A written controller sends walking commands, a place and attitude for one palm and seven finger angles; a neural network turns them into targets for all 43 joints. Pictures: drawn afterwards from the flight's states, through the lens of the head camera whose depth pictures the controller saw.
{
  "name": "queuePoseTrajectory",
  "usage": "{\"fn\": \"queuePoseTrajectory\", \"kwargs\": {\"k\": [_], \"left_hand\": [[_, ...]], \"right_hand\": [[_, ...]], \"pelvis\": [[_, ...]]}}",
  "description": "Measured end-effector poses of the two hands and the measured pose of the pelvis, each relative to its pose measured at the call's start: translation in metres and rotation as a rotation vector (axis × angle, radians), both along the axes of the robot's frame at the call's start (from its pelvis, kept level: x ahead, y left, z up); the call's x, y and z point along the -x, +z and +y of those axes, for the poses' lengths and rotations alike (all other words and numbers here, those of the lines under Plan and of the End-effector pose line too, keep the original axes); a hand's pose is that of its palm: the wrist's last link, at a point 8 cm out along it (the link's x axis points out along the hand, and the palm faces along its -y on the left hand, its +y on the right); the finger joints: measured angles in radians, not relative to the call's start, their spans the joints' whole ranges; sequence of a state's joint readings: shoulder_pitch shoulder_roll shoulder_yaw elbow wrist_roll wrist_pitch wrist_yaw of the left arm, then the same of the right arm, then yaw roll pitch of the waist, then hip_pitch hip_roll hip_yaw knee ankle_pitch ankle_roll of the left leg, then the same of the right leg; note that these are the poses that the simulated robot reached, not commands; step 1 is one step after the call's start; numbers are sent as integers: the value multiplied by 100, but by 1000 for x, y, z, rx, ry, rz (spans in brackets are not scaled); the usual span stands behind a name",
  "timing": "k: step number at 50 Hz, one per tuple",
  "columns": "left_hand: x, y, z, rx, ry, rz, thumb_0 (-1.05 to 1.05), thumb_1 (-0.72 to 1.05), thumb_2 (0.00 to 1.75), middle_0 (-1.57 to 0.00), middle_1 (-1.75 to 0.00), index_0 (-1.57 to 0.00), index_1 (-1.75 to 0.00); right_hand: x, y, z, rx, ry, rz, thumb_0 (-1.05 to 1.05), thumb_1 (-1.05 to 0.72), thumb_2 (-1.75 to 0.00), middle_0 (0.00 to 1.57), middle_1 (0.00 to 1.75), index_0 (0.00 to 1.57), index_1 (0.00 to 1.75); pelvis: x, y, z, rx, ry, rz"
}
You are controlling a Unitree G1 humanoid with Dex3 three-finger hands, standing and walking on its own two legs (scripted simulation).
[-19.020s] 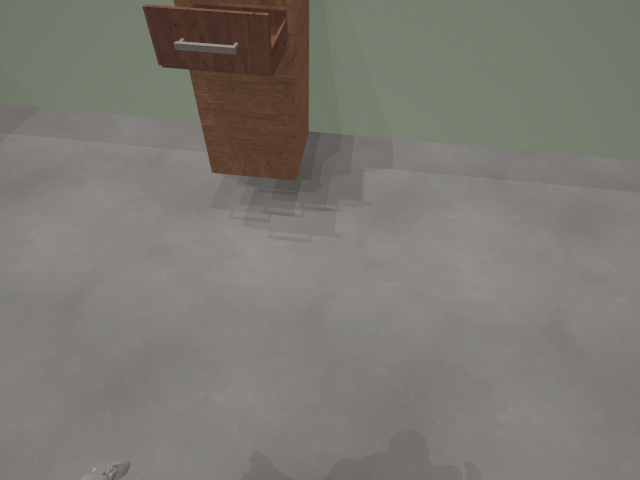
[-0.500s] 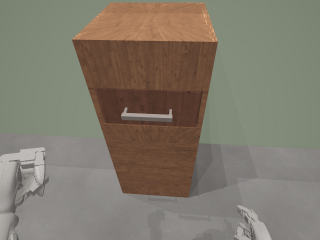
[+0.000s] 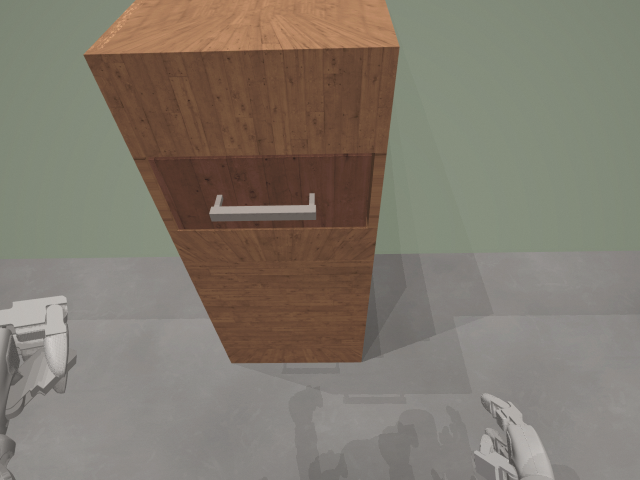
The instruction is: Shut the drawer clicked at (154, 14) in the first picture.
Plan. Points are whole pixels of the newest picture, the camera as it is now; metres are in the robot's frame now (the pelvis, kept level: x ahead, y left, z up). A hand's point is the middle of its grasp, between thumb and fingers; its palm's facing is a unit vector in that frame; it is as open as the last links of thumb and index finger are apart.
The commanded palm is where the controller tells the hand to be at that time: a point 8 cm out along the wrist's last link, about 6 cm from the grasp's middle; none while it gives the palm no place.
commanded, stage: step back with the hand held close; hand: left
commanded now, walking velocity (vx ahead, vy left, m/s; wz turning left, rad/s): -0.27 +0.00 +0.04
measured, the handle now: (264, 206) +0.57 +0.15 -0.02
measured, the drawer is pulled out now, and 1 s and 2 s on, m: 0.00 0.00 0.00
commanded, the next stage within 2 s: stop stepping back and stand still in 1.48 s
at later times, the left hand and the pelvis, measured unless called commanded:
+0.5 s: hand (27, 432) +0.13 +0.25 +0.14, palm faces +0.34 -0.80 -0.49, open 3.2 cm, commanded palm +0.07 +0.29 +0.17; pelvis -0.06 +0.01 -0.01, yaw +0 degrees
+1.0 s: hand (26, 467) +0.11 +0.23 +0.15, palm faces +0.33 -0.79 -0.51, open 3.2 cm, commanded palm +0.03 +0.28 +0.17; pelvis -0.09 -0.01 -0.02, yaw +1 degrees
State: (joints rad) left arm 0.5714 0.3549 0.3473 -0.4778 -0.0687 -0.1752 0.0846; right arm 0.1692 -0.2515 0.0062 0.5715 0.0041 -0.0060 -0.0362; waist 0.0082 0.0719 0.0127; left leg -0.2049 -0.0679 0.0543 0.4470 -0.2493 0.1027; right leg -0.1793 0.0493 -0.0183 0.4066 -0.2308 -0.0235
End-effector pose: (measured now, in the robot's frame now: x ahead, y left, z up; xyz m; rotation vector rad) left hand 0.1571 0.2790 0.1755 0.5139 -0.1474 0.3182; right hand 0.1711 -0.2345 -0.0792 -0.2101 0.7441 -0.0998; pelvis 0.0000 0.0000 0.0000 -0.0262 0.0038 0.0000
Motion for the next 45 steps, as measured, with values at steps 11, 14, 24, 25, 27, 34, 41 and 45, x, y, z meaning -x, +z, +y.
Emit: {"fn": "queuePoseTrajectory", "kwargs": {"k": [11, 14, 24, 25, 27, 34, 41, 45], "left_hand": [[20, -3, 2, -45, -41, 35, 1, 88, 90, -141, -160, -140, -160], [29, 6, 5, -68, -39, -14, 1, 88, 90, -141, -160, -140, -160], [59, -9, 11, -52, -2, -20, 1, 89, 90, -141, -160, -140, -160], [61, -11, 10, -49, -2, -21, 1, 89, 90, -141, -160, -140, -160], [66, -11, 9, -48, -8, -32, 1, 89, 90, -141, -160, -140, -160], [73, 0, 4, -97, -45, -112, 1, 88, 90, -141, -160, -141, -160], [76, 2, 0, -138, -68, -137, 1, 88, 90, -141, -160, -141, -160], [80, -1, -5, -140, -80, -127, 1, 88, 90, -141, -160, -141, -160]], "right_hand": [[31, 1, -14, 66, -62, 67, 2, -90, -90, 20, 30, 20, 30], [32, 3, -10, 64, -57, 36, 2, -90, -90, 20, 30, 21, 30], [47, 5, 4, 42, -29, -35, 1, -90, -90, 20, 30, 21, 30], [51, 4, 5, 46, -24, -32, 1, -90, -90, 20, 30, 21, 30], [57, 4, 5, 58, -15, -24, 1, -90, -90, 20, 30, 21, 30], [78, 0, 0, 88, -13, -3, 1, -90, -90, 20, 30, 21, 30], [94, -6, -9, 88, -37, 4, 1, -90, -90, 20, 30, 21, 30], [101, -7, -15, 89, -46, 8, 1, -90, -90, 20, 30, 21, 30]], "pelvis": [[18, -4, 1, -4, 4, 23], [25, -5, 3, -6, 2, 18], [54, -11, 6, 0, 5, 8], [56, -11, 6, 1, 6, 7], [60, -12, 6, 3, 8, 6], [72, -16, 4, 4, 5, -3], [82, -20, 0, 3, 5, -6], [87, -22, -3, 5, 3, -2]]}}
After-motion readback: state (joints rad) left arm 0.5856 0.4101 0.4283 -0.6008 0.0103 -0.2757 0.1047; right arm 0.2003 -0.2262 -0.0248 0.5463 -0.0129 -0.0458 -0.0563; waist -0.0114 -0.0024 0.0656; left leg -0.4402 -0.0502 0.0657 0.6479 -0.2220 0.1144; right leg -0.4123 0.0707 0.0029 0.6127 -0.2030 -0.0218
